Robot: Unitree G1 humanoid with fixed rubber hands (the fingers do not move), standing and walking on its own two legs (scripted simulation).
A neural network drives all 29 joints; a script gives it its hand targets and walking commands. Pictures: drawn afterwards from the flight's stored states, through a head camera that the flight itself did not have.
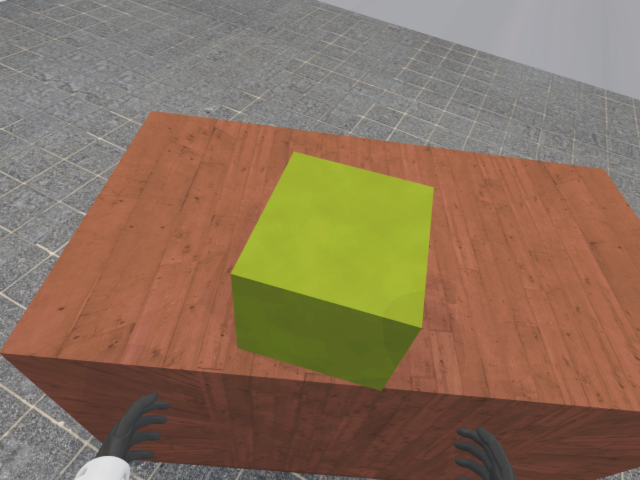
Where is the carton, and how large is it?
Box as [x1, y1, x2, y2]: [231, 152, 433, 390]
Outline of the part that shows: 293,152 231,272 237,347 381,390 421,328 433,187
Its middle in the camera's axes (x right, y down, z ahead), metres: +0.02 +0.05 +0.60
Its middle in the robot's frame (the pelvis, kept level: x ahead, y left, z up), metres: +0.43 +0.01 -0.02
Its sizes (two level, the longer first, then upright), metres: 0.255 0.228 0.195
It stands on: a pedestal, 0.65 m high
